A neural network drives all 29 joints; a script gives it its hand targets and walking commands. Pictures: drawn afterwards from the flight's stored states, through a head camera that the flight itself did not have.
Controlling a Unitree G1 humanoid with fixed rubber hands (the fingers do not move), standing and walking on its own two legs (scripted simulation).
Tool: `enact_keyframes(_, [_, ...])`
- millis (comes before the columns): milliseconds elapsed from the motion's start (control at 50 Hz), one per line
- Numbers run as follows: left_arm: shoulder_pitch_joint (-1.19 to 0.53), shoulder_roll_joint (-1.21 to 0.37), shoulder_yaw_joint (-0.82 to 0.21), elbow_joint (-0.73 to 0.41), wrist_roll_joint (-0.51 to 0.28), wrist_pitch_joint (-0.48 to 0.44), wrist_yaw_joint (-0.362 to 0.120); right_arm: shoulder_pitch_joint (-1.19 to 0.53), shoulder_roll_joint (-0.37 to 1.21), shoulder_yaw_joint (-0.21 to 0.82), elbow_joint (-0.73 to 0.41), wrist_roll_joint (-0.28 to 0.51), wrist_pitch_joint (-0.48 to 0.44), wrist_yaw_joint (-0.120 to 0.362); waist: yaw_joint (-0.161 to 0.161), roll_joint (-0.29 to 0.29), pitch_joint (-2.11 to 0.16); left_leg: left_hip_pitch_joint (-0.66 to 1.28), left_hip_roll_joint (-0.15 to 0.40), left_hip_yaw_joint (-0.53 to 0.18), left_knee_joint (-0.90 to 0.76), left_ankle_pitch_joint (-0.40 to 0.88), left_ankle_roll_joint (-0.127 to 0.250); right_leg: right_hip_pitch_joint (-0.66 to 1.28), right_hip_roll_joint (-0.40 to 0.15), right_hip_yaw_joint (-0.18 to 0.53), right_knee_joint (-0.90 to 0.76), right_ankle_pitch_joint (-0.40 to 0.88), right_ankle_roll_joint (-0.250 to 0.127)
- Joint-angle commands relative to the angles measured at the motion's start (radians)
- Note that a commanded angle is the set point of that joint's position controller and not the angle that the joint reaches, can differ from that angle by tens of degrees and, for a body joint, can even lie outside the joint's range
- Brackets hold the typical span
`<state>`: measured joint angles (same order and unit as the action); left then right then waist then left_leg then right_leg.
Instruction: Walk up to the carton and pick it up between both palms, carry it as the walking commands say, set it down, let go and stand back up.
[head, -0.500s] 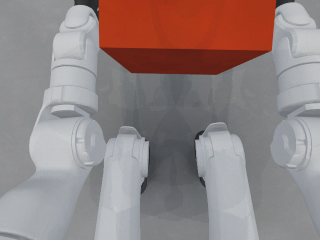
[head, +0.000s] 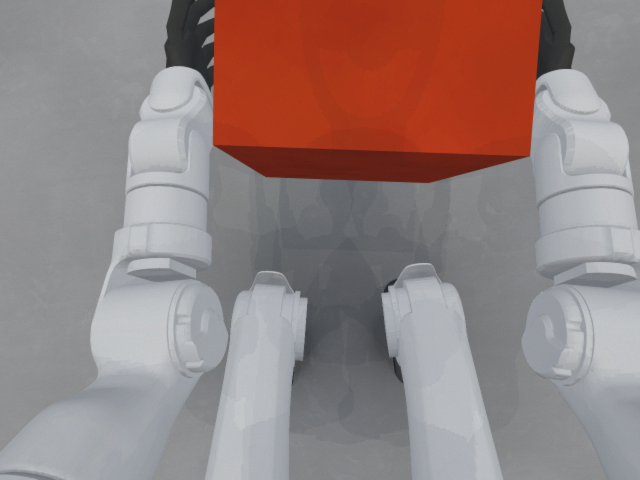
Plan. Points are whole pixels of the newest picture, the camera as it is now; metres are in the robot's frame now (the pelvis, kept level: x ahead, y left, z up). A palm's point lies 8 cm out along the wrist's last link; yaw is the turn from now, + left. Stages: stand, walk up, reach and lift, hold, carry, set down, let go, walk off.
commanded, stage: reach and lift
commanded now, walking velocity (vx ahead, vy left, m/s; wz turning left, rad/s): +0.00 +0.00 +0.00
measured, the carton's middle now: (358, 92) +0.52 -0.03 -0.18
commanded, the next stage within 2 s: none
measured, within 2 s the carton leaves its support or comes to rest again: neither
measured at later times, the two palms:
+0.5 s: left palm (124, 61) +0.51 +0.15 -0.01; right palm (586, 65) +0.49 -0.19 -0.02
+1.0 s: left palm (62, 38) +0.49 +0.15 +0.07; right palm out of the picture +0.47 -0.20 +0.05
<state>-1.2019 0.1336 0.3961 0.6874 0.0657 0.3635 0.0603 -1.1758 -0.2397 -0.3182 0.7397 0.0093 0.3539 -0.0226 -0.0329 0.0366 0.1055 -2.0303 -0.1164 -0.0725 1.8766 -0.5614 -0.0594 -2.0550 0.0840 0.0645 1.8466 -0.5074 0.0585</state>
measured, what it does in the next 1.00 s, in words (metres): rises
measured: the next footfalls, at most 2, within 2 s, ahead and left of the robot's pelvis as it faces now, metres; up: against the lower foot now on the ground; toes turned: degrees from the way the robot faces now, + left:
none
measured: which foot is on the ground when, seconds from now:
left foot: down 0.00-1.00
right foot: down 0.00-1.00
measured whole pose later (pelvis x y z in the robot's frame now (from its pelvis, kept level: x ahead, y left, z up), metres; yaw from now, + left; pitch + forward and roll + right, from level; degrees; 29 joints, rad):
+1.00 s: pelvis +0.04 +0.00 +0.12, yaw +0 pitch +40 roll +1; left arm -0.83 0.00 0.44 0.67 0.15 0.37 0.00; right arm -0.80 -0.09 -0.38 0.72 -0.09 0.36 0.02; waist -0.02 0.03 -0.24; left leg -1.64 -0.11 -0.09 1.46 -0.51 -0.04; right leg -1.67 0.09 0.11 1.44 -0.47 0.05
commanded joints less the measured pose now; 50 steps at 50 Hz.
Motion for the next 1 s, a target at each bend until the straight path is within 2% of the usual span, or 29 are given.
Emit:
enact_keyframes(0, [-0.724, -0.976, -0.535, -0.098, -0.121, -0.035, -0.237, -0.713, 1.070, 0.427, -0.130, 0.102, -0.012, 0.261, -0.001, -0.007, -1.450, 0.561, -0.037, 0.160, -0.184, 0.295, 0.022, 0.664, 0.054, -0.148, -0.160, 0.317, -0.021])
enact_keyframes(20, [-0.742, -0.995, -0.547, -0.121, -0.132, -0.030, -0.240, -0.749, 1.066, 0.445, -0.191, 0.112, -0.016, 0.258, -0.013, -0.005, -1.551, 0.598, -0.041, 0.153, -0.187, 0.328, 0.024, 0.725, 0.059, -0.146, -0.156, 0.357, -0.020])
enact_keyframes(40, [-0.678, -0.980, -0.518, -0.072, -0.114, -0.031, -0.242, -0.755, 1.084, 0.455, -0.185, 0.111, -0.018, 0.255, 0.028, -0.029, -1.487, 0.555, -0.040, 0.157, -0.198, 0.348, 0.031, 0.726, 0.055, -0.144, -0.161, 0.377, -0.014])
enact_keyframes(60, [-0.681, -0.985, -0.510, -0.066, -0.113, -0.027, -0.244, -0.722, 1.096, 0.448, -0.163, 0.104, -0.009, 0.256, 0.009, -0.052, -1.488, 0.563, -0.040, 0.162, -0.196, 0.320, 0.032, 0.739, 0.056, -0.146, -0.171, 0.355, -0.010])
enact_keyframes(100, [-0.668, -0.978, -0.486, -0.064, -0.102, -0.025, -0.253, -0.715, 1.118, 0.439, -0.154, 0.082, 0.001, 0.253, 0.021, -0.106, -1.476, 0.545, -0.047, 0.155, -0.226, 0.325, 0.037, 0.768, 0.056, -0.149, -0.190, 0.353, -0.003])
enact_keyframes(120, [-0.653, -0.981, -0.474, -0.031, -0.091, -0.024, -0.258, -0.719, 1.125, 0.426, -0.147, 0.079, -0.002, 0.251, 0.026, -0.078, -1.424, 0.505, -0.045, 0.164, -0.230, 0.313, 0.035, 0.753, 0.056, -0.136, -0.203, 0.345, -0.004])
enact_keyframes(140, [-0.637, -0.999, -0.470, -0.033, -0.104, -0.023, -0.264, -0.677, 1.137, 0.430, -0.138, 0.066, 0.006, 0.247, 0.005, -0.129, -1.428, 0.485, -0.047, 0.158, -0.234, 0.311, 0.037, 0.791, 0.057, -0.140, -0.212, 0.361, 0.000])
enact_keyframes(160, [-0.634, -1.004, -0.465, -0.023, -0.107, -0.024, -0.270, -0.673, 1.135, 0.432, -0.142, 0.065, 0.004, 0.241, 0.011, -0.128, -1.428, 0.481, -0.048, 0.160, -0.236, 0.317, 0.036, 0.808, 0.053, -0.131, -0.221, 0.373, -0.003])
enact_keyframes(180, [-0.571, -0.984, -0.414, 0.043, -0.063, -0.020, -0.273, -0.597, 1.157, 0.372, -0.046, 0.028, 0.011, 0.239, 0.022, -0.134, -1.278, 0.408, -0.047, 0.171, -0.253, 0.253, 0.040, 0.752, 0.053, -0.127, -0.241, 0.313, 0.001])
enact_keyframes(200, [-0.570, -0.990, -0.412, 0.034, -0.063, -0.023, -0.283, -0.614, 1.142, 0.384, -0.093, 0.015, 0.003, 0.236, 0.004, -0.167, -1.285, 0.412, -0.052, 0.165, -0.257, 0.281, 0.042, 0.768, 0.055, -0.129, -0.256, 0.345, 0.003])
enact_keyframes(220, [-0.587, -0.992, -0.385, 0.043, -0.052, -0.025, -0.290, -0.587, 1.157, 0.348, -0.049, 0.007, 0.006, 0.233, 0.026, -0.127, -1.228, 0.377, -0.049, 0.175, -0.272, 0.240, 0.043, 0.755, 0.050, -0.110, -0.276, 0.299, -0.005])
enact_keyframes(240, [-0.556, -1.013, -0.404, 0.062, -0.048, -0.019, -0.296, -0.587, 1.168, 0.364, -0.077, 0.005, 0.004, 0.231, -0.010, -0.161, -1.259, 0.432, -0.052, 0.157, -0.288, 0.245, 0.046, 0.759, 0.054, -0.133, -0.284, 0.305, 0.002])
enact_keyframes(300, [-0.554, -1.011, -0.395, 0.058, -0.051, -0.023, -0.304, -0.607, 1.134, 0.361, -0.116, 0.015, -0.009, 0.224, 0.011, -0.094, -1.263, 0.424, -0.057, 0.164, -0.305, 0.274, 0.041, 0.783, 0.053, -0.106, -0.302, 0.334, -0.006])
enact_keyframes(360, [-0.516, -1.023, -0.418, 0.047, -0.052, -0.021, -0.302, -0.606, 1.129, 0.365, -0.131, 0.000, -0.007, 0.215, -0.020, -0.110, -1.299, 0.482, -0.054, 0.144, -0.336, 0.276, 0.035, 0.800, 0.062, -0.124, -0.319, 0.324, -0.005])
enact_keyframes(460, [-0.550, -1.047, -0.453, 0.004, -0.053, -0.023, -0.289, -0.551, 1.135, 0.346, -0.081, 0.011, -0.009, 0.234, -0.004, -0.005, -1.249, 0.538, -0.054, 0.146, -0.388, 0.279, 0.020, 0.765, 0.065, -0.119, -0.352, 0.310, -0.022])
enact_keyframes(500, [-0.515, -1.080, -0.465, 0.024, -0.041, -0.010, -0.279, -0.561, 1.133, 0.345, -0.098, 0.010, -0.006, 0.242, -0.036, 0.009, -1.291, 0.623, -0.049, 0.133, -0.408, 0.266, 0.012, 0.750, 0.071, -0.141, -0.358, 0.286, -0.023])
enact_keyframes(520, [-0.507, -1.077, -0.466, -0.005, -0.050, -0.019, -0.277, -0.553, 1.141, 0.359, -0.101, 0.014, -0.005, 0.245, -0.027, -0.013, -1.317, 0.640, -0.052, 0.130, -0.409, 0.280, 0.017, 0.765, 0.067, -0.141, -0.363, 0.284, -0.023])
enact_keyframes(560, [-0.530, -1.099, -0.516, -0.043, -0.055, -0.011, -0.263, -0.562, 1.133, 0.382, -0.127, 0.037, -0.006, 0.262, -0.016, 0.064, -1.385, 0.764, -0.044, 0.120, -0.423, 0.293, 0.002, 0.731, 0.073, -0.143, -0.363, 0.277, -0.035])
enact_keyframes(640, [-0.466, -1.112, -0.499, -0.024, -0.056, -0.004, -0.256, -0.541, 1.132, 0.379, -0.119, 0.033, -0.006, 0.282, -0.008, 0.047, -1.336, 0.787, -0.050, 0.119, -0.452, 0.347, 0.000, 0.731, 0.074, -0.154, -0.388, 0.303, -0.036])
enact_keyframes(660, [-0.493, -1.124, -0.521, -0.064, -0.065, -0.008, -0.251, -0.530, 1.140, 0.388, -0.117, 0.032, -0.004, 0.286, -0.027, 0.035, -1.398, 0.820, -0.051, 0.119, -0.454, 0.334, -0.006, 0.769, 0.078, -0.161, -0.394, 0.301, -0.037])
enact_keyframes(680, [-0.464, -1.144, -0.517, -0.034, -0.060, -0.001, -0.250, -0.521, 1.141, 0.391, -0.141, 0.042, -0.006, 0.286, -0.021, 0.056, -1.365, 0.841, -0.052, 0.113, -0.471, 0.319, 0.002, 0.756, 0.077, -0.156, -0.403, 0.278, -0.039])
enact_keyframes(700, [-0.484, -1.127, -0.547, -0.102, -0.077, -0.008, -0.250, -0.537, 1.136, 0.418, -0.199, 0.054, -0.009, 0.289, -0.022, 0.047, -1.439, 0.882, -0.050, 0.107, -0.466, 0.390, 0.000, 0.788, 0.080, -0.153, -0.403, 0.342, -0.036])
enact_keyframes(740, [-0.429, -1.099, -0.524, -0.067, -0.062, -0.006, -0.248, -0.468, 1.180, 0.411, -0.150, 0.050, 0.002, 0.290, -0.002, 0.011, -1.354, 0.842, -0.055, 0.114, -0.493, 0.380, 0.006, 0.824, 0.079, -0.140, -0.430, 0.341, -0.026])
enact_keyframes(760, [-0.380, -1.144, -0.512, -0.025, -0.061, 0.001, -0.250, -0.416, 1.154, 0.369, -0.100, 0.030, 0.008, 0.290, -0.036, 0.023, -1.319, 0.852, -0.052, 0.110, -0.505, 0.360, -0.002, 0.824, 0.076, -0.139, -0.443, 0.317, -0.033])
enact_keyframes(780, [-0.363, -1.120, -0.499, -0.036, -0.051, -0.007, -0.253, -0.407, 1.159, 0.376, -0.112, 0.018, 0.006, 0.289, -0.037, -0.027, -1.291, 0.816, -0.054, 0.109, -0.508, 0.379, 0.006, 0.836, 0.079, -0.140, -0.454, 0.340, -0.025])
enact_keyframes(800, [-0.324, -1.117, -0.471, 0.023, -0.024, -0.002, -0.254, -0.425, 1.164, 0.360, -0.088, 0.013, 0.001, 0.291, -0.012, 0.001, -1.212, 0.792, -0.050, 0.097, -0.534, 0.323, 0.011, 0.794, 0.073, -0.136, -0.456, 0.282, -0.030])
enact_keyframes(880, [-0.275, -1.133, -0.493, -0.004, -0.037, -0.022, -0.268, -0.369, 1.214, 0.408, -0.118, 0.029, -0.004, 0.285, 0.004, -0.028, -1.260, 0.805, -0.054, 0.115, -0.548, 0.376, 0.018, 0.925, 0.068, -0.104, -0.510, 0.357, -0.016])
enact_keyframes(940, [-0.269, -1.132, -0.509, -0.021, -0.050, -0.034, -0.274, -0.343, 1.210, 0.408, -0.133, 0.023, -0.021, 0.279, -0.007, -0.034, -1.242, 0.821, -0.053, 0.102, -0.564, 0.412, 0.015, 0.931, 0.072, -0.098, -0.524, 0.393, -0.018])
enact_keyframes(980, [-0.270, -1.138, -0.524, -0.040, -0.069, -0.046, -0.277, -0.319, 1.227, 0.434, -0.142, 0.028, -0.022, 0.264, -0.014, -0.083, -1.220, 0.825, -0.051, 0.096, -0.590, 0.399, 0.027, 0.975, 0.073, -0.093, -0.562, 0.388, -0.008])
